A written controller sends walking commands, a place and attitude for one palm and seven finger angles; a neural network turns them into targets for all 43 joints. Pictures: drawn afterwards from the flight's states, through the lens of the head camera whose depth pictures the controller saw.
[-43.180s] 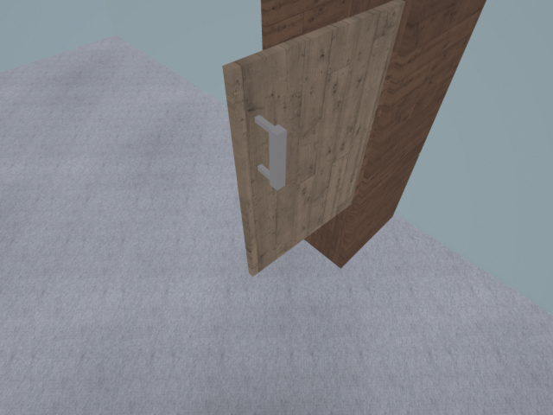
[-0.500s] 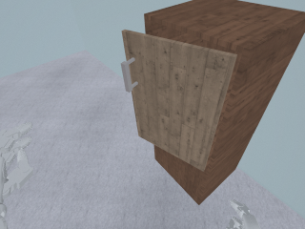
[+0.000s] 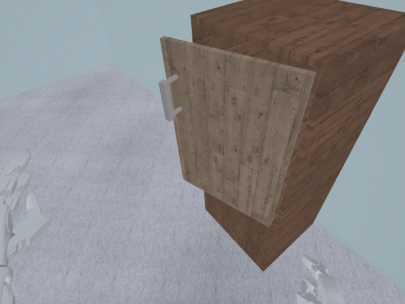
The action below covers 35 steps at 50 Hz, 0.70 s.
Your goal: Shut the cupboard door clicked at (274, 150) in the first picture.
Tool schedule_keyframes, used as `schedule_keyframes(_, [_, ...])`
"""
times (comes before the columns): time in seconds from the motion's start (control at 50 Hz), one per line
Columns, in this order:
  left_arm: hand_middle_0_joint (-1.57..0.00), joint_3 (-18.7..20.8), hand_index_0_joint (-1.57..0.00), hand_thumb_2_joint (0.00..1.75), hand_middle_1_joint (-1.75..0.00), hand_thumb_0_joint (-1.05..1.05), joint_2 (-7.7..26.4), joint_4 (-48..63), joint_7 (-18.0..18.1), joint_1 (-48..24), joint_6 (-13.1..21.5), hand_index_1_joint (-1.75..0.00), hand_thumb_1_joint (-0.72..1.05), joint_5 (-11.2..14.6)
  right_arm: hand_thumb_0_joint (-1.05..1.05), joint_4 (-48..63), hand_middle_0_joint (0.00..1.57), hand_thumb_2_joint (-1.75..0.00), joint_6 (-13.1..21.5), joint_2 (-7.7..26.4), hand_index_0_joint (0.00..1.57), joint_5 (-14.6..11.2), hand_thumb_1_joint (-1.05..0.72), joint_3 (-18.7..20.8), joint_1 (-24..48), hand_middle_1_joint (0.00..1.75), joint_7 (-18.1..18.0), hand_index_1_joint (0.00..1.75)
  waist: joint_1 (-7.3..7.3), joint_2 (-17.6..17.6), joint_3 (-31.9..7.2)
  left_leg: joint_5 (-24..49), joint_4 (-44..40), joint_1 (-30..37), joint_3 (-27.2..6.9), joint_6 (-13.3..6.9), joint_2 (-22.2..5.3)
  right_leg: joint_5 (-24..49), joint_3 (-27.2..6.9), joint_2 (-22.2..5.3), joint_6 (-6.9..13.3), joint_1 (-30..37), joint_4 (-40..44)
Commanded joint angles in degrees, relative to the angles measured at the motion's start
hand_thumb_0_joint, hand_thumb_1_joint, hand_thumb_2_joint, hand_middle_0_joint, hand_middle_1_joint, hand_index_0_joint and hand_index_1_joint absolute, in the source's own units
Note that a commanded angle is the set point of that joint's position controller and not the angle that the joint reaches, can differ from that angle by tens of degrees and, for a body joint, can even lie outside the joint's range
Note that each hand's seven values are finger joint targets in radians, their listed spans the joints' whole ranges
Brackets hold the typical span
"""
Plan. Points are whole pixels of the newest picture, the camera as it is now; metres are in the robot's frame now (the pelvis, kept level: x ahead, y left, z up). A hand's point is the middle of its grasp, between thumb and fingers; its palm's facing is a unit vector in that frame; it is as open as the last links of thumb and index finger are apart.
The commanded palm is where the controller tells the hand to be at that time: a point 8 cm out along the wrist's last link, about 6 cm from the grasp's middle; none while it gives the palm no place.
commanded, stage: step back with the hand held close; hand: left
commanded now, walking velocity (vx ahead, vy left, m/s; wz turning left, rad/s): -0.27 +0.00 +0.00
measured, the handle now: (171, 98) +0.64 +0.17 +0.09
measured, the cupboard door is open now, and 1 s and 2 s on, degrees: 16 16 16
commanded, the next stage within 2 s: stop stepping back and stand still in 1.04 s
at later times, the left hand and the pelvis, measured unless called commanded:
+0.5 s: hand (1, 248) +0.15 +0.30 +0.15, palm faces +0.39 -0.79 -0.48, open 7.4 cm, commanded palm +0.09 +0.33 +0.17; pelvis -0.06 +0.03 -0.01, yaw -1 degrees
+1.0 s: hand out of the picture +0.02 +0.34 +0.17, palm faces +0.53 -0.74 -0.42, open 7.4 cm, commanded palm -0.06 +0.36 +0.17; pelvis -0.17 +0.05 -0.02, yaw +6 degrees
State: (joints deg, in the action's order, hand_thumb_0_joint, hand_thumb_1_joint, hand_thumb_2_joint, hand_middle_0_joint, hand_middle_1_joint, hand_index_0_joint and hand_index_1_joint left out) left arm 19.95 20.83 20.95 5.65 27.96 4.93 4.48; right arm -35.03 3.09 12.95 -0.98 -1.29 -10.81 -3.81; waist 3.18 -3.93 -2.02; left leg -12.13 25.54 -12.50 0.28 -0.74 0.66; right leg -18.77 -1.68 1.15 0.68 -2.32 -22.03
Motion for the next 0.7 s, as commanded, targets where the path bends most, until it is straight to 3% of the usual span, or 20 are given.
schedule_keyframes(0.0, [-0.20,11.2,-0.20,0.90,-0.30,0.00,15.8,10.7,0.8,-4.4,6.0,-0.30,0.90,-0.2,0.00,8.6,0.20,-0.90,0.7,6.8,0.20,-0.1,-0.90,3.0,7.5,0.30,-1.0,0.30,-1.95,6.3,-3.3,15.5,5.4,6.7,1.3,-2.1,-1.8,33.9,0.1,-5.8,-2.0,-11.5,3.6])
schedule_keyframes(0.04, [-0.20,9.4,-0.20,0.90,-0.30,0.00,13.6,10.2,0.8,-2.4,6.2,-0.30,0.90,-0.4,0.00,9.2,0.20,-0.90,-0.4,6.5,0.20,-0.6,-0.90,3.1,6.8,0.30,-1.0,0.30,-2.18,4.0,-7.2,20.9,6.3,6.7,2.0,-1.9,-2.2,40.1,0.4,-6.4,-2.3,-8.9,0.0])
schedule_keyframes(0.1, [-0.20,10.6,-0.20,0.90,-0.30,0.00,15.2,12.3,1.4,-0.8,5.8,-0.30,0.90,-0.2,0.00,10.1,0.20,-0.90,-1.7,7.2,0.20,-0.8,-0.90,3.6,6.6,0.30,-1.3,0.30,-2.07,2.1,-10.1,28.2,6.2,8.0,1.5,-1.8,-3.2,41.1,1.4,-5.3,-3.0,-8.4,-2.6])
schedule_keyframes(0.18, [-0.20,11.0,-0.20,0.90,-0.30,0.00,15.8,14.4,2.1,0.5,5.5,-0.30,0.90,0.2,0.00,11.8,0.20,-0.90,-3.1,7.3,0.20,-1.1,-0.90,3.8,6.3,0.30,-1.5,0.30,-2.31,1.8,-10.3,30.0,4.6,7.3,0.1,-1.7,-4.7,31.9,1.6,-3.5,-2.1,-10.0,-4.0])
schedule_keyframes(0.2, [-0.20,12.9,-0.20,0.90,-0.30,0.00,17.5,14.0,2.4,1.7,5.4,-0.30,0.90,0.2,0.00,11.6,0.20,-0.90,-3.3,7.6,0.20,-1.0,-0.90,3.9,6.5,0.30,-1.7,0.30,-1.92,1.1,-10.3,29.6,4.1,6.8,-0.1,-1.6,-5.0,30.8,1.5,-3.4,-2.0,-9.9,-4.1])
schedule_keyframes(0.22, [-0.20,11.5,-0.20,0.90,-0.30,0.00,15.9,14.2,2.3,2.2,5.5,-0.30,0.90,0.4,0.00,12.0,0.20,-0.90,-3.4,7.1,0.20,-1.1,-0.90,3.6,6.4,0.30,-1.7,0.30,-2.22,1.6,-10.3,28.9,3.7,5.5,-0.5,-1.5,-5.3,29.4,1.4,-3.4,-1.8,-9.3,-4.6])
schedule_keyframes(0.28, [-0.20,12.1,-0.20,0.90,-0.30,0.00,16.4,13.3,2.7,2.2,6.0,-0.30,0.90,0.7,0.00,12.3,0.20,-0.90,-3.5,7.4,0.20,-1.1,-0.90,3.7,6.0,0.30,-1.7,0.30,-2.41,3.2,-8.3,21.9,2.6,2.4,-1.0,-1.3,-5.5,22.8,0.4,-3.4,-1.6,-11.1,-3.4])
schedule_keyframes(0.3, [-0.20,13.8,-0.20,0.90,-0.30,0.00,18.2,13.6,2.9,2.7,6.3,-0.30,0.90,0.4,0.00,12.0,0.20,-0.90,-3.3,7.9,0.20,-0.9,-0.90,4.0,6.2,0.30,-1.8,0.30,-2.15,2.3,-8.5,19.7,2.2,1.8,-1.0,-1.4,-5.6,21.9,0.0,-3.4,-1.5,-10.9,-3.1])
schedule_keyframes(0.32, [-0.20,12.1,-0.20,0.90,-0.30,0.00,16.2,13.4,2.9,3.2,6.6,-0.30,0.90,0.6,0.00,12.2,0.20,-0.90,-3.3,7.3,0.20,-1.0,-0.90,3.6,6.0,0.30,-1.8,0.30,-2.46,2.7,-8.3,18.2,1.9,0.3,-1.4,-1.4,-5.7,20.4,0.0,-3.6,-1.4,-10.5,-3.6])
schedule_keyframes(0.38, [-0.20,11.6,-0.20,0.90,-0.30,0.00,16.0,14.2,3.2,2.1,7.5,-0.30,0.90,0.5,0.00,12.1,0.20,-0.90,-2.4,7.8,0.20,-0.9,-0.90,3.6,5.9,0.30,-1.7,0.30,-2.71,0.9,-6.1,8.2,-0.1,-3.4,-2.2,-1.7,-6.1,12.5,-0.7,-2.9,-1.3,-11.6,-2.7])
schedule_keyframes(0.4, [-0.20,13.0,-0.20,0.90,-0.30,0.00,17.4,14.7,3.4,1.9,8.0,-0.30,0.90,0.1,0.00,11.7,0.20,-0.90,-1.9,8.4,0.20,-0.7,-0.90,3.9,5.8,0.30,-1.9,0.30,-2.58,0.1,-6.1,4.5,-1.4,-4.9,-3.0,-1.9,-6.3,10.3,-0.6,-2.3,-1.3,-10.8,-2.7])
schedule_keyframes(0.44, [-0.20,11.1,-0.20,0.90,-0.30,0.00,15.2,15.9,3.5,0.5,8.9,-0.30,0.90,-0.3,0.00,12.0,0.20,-0.90,-1.1,8.3,0.20,-0.7,-0.90,3.5,5.7,0.30,-1.8,0.30,-2.84,-2.2,-4.4,-4.5,-4.6,-10.4,-5.1,-2.6,-7.5,5.5,-0.2,-1.3,-1.3,-8.8,-4.5])
schedule_keyframes(0.48, [-0.20,11.6,-0.20,0.90,-0.30,0.00,14.6,15.6,3.7,-0.1,9.7,-0.30,0.90,-1.0,0.00,12.0,0.20,-0.90,-0.1,8.8,0.20,-0.4,-0.90,3.5,5.5,0.30,-1.9,0.30,-2.83,-5.1,-2.4,-17.5,-9.1,-19.2,-7.7,-4.0,-9.1,2.7,0.2,0.4,-1.5,-4.0,-8.0])
schedule_keyframes(0.5, [-0.20,13.2,-0.20,0.90,-0.30,0.00,16.1,16.0,3.8,-0.9,10.3,-0.30,0.90,-1.6,0.00,12.0,0.20,-0.90,0.6,9.4,0.20,-0.3,-0.90,3.8,5.8,0.30,-2.0,0.30,-2.47,-6.4,-2.1,-23.2,-11.5,-23.2,-9.7,-4.7,-9.9,1.9,0.4,1.5,-1.7,-1.1,-10.1])
schedule_keyframes(0.52, [-0.20,12.1,-0.20,0.90,-0.30,0.00,14.1,16.3,3.7,-1.2,10.8,-0.30,0.90,-1.8,0.00,11.9,0.20,-0.90,1.1,8.8,0.20,-0.4,-0.90,3.6,5.0,0.30,-2.0,0.30,-2.64,-6.9,-2.0,-25.9,-12.6,-26.0,-10.5,-5.0,-10.5,2.3,0.9,1.9,-1.8,1.0,-12.3])
schedule_keyframes(0.58, [-0.20,12.7,-0.20,0.90,-0.30,0.00,14.0,17.4,3.6,-2.1,11.8,-0.30,0.90,-2.1,0.00,11.5,0.20,-0.90,2.4,8.9,0.20,0.0,-0.90,4.1,4.0,0.30,-1.5,0.30,-2.45,-8.0,-2.7,-29.5,-12.9,-29.7,-11.1,-5.5,-11.3,1.5,0.7,2.6,-1.3,3.1,-15.4])
schedule_keyframes(0.6, [-0.20,14.8,-0.20,0.90,-0.30,0.00,16.2,17.7,3.7,-1.5,12.1,-0.30,0.90,-2.4,0.00,11.2,0.20,-0.90,2.9,9.2,0.20,0.2,-0.90,4.3,4.1,0.30,-1.4,0.30,-2.23,-7.7,-3.7,-30.3,-12.7,-29.8,-11.4,-5.5,-11.2,0.4,0.3,2.9,-1.0,3.6,-15.5])
schedule_keyframes(0.62, [-0.20,13.0,-0.20,0.90,-0.30,0.00,14.0,18.1,3.5,-1.0,12.2,-0.30,0.90,-2.2,0.00,11.5,0.20,-0.90,3.0,8.3,0.20,0.0,-0.90,4.1,3.7,0.30,-1.3,0.30,-2.47,-6.6,-3.5,-29.0,-10.9,-29.0,-10.0,-5.0,-10.6,0.0,-0.1,2.2,-0.6,1.9,-14.8])
schedule_keyframes(0.64, [-0.20,13.7,-0.20,0.90,-0.30,0.00,14.6,18.4,3.6,-0.3,12.3,-0.30,0.90,-2.0,0.00,11.3,0.20,-0.90,3.3,8.3,0.20,0.0,-0.90,4.2,3.5,0.30,-1.1,0.30,-2.48,-5.3,-3.9,-28.6,-9.0,-27.8,-9.0,-4.5,-9.7,-1.5,-1.5,1.4,0.1,-0.1,-13.4])
schedule_keyframes(0.68, [-0.20,13.2,-0.20,0.90,-0.30,0.00,14.4,19.1,3.8,0.7,12.4,-0.30,0.90,-1.7,0.00,11.0,0.20,-0.90,3.4,7.4,0.20,0.0,-0.90,4.3,2.7,0.30,-0.7,0.30,-2.90,0.1,-3.2,-24.7,-1.1,-21.2,-4.8,-2.4,-5.9,-7.5,-7.1,-2.0,2.1,-10.3,-5.9])
